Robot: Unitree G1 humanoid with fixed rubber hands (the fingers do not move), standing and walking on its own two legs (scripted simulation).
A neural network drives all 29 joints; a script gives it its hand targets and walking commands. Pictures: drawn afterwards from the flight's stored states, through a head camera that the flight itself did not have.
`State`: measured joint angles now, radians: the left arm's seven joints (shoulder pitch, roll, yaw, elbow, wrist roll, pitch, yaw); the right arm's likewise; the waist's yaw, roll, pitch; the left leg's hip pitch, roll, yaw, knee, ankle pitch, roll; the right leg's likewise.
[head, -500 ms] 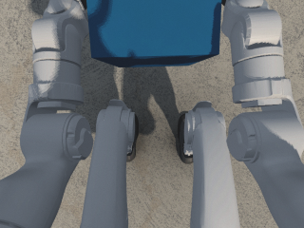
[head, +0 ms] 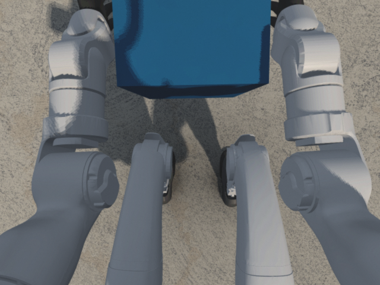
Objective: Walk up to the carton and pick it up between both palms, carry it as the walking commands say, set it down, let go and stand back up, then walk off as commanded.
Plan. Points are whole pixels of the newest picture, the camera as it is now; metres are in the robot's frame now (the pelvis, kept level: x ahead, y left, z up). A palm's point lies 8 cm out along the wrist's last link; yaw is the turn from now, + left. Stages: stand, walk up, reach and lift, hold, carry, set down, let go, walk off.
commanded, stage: reach and lift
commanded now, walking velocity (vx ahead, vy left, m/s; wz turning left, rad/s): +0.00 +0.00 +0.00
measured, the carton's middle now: (190, 33) +0.54 +0.02 -0.11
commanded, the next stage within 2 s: none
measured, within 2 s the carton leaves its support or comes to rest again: neither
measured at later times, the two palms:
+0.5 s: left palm (67, 7) +0.51 +0.17 +0.02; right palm (306, 1) +0.51 -0.12 +0.02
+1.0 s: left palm out of the picture +0.48 +0.17 +0.10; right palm out of the picture +0.49 -0.12 +0.09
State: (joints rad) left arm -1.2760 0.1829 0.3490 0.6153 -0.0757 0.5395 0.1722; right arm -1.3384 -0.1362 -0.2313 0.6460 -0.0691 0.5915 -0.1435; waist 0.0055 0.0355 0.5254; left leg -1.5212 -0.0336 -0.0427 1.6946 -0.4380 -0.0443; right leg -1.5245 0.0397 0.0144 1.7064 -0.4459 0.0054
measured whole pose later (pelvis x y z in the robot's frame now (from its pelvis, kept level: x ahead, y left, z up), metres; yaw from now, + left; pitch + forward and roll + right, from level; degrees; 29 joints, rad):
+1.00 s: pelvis +0.01 +0.00 +0.12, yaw +1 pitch +5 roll +0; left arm -1.06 0.11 0.32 0.59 -0.03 0.52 0.15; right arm -1.11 -0.06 -0.24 0.59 -0.12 0.58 -0.13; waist 0.01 0.03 0.52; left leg -0.99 -0.03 -0.06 1.22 -0.32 -0.04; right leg -0.99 0.03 0.02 1.23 -0.34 0.00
